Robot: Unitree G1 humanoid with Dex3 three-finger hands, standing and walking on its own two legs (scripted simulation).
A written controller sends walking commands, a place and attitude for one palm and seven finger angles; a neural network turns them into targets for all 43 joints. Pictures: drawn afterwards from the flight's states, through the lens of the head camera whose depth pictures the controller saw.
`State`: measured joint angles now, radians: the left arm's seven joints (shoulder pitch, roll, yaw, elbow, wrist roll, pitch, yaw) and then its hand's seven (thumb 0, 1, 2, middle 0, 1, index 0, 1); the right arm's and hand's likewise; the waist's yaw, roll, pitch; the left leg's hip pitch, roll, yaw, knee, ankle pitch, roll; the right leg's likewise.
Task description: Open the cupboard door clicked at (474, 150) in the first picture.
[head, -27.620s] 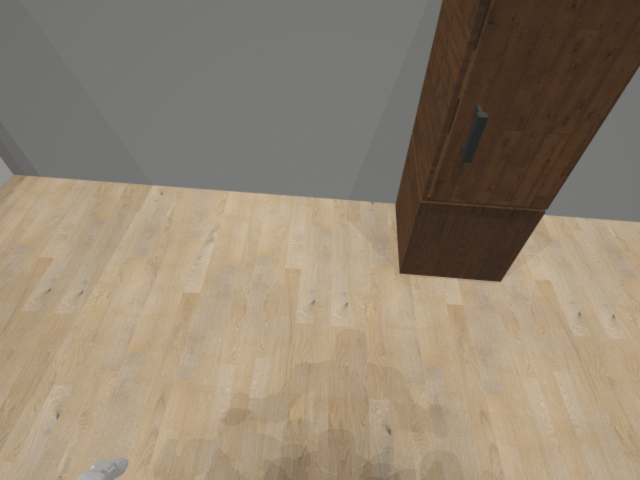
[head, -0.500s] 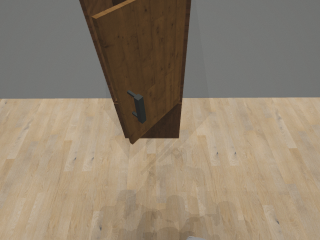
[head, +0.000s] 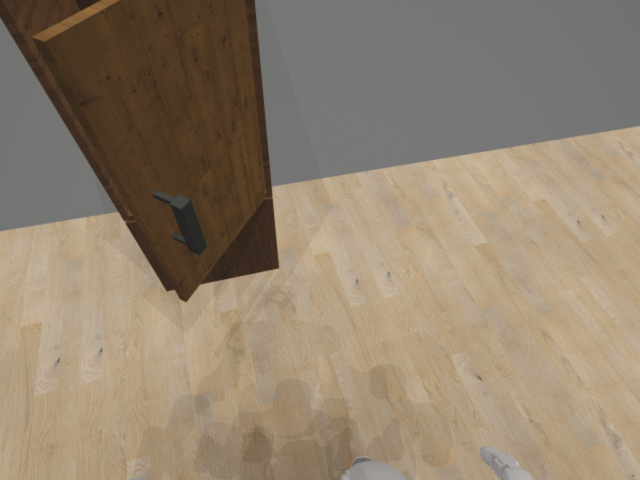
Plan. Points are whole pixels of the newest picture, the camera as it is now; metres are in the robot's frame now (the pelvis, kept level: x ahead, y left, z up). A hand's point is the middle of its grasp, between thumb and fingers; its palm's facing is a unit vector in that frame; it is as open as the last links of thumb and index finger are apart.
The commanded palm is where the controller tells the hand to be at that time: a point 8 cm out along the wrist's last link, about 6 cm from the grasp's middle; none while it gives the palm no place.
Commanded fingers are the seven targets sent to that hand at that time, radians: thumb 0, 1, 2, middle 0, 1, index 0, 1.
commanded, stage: walk to a spot facing it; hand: left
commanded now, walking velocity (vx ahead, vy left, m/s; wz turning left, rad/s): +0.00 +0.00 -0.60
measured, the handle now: (179, 222) +0.50 +0.29 -0.08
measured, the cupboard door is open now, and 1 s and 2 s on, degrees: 50 50 50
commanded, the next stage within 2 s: none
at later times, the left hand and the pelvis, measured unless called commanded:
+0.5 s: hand (232, 447) +0.17 +0.14 -0.17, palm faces -0.32 -0.92 -0.20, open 7.4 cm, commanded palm none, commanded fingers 0.00 0.90 0.90 -0.20 -0.30 -0.20 -0.30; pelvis +0.01 -0.02 +0.00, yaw -19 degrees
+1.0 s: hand (280, 419) +0.21 +0.08 -0.17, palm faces -0.58 -0.79 -0.19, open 7.4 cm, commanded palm none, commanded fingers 0.00 0.90 0.90 -0.20 -0.30 -0.20 -0.30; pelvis +0.06 -0.06 +0.00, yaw -39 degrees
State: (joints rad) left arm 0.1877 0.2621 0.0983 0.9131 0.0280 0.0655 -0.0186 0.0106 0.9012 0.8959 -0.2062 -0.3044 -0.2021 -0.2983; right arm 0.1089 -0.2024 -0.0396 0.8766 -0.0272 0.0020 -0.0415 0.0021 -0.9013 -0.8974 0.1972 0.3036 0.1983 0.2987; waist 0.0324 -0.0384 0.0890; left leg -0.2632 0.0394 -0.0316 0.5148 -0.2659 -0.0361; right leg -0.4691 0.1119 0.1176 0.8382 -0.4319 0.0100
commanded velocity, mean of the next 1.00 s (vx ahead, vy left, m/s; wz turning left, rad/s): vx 0.12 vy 0.00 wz -0.60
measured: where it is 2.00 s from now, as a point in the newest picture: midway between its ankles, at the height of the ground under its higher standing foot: (464, 459)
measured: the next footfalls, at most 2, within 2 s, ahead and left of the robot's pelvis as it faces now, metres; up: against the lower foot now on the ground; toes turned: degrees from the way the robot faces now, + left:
right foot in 0.18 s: +0.00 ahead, -0.17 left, +0.00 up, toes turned -26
left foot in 0.40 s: +0.10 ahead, +0.10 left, +0.00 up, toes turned -13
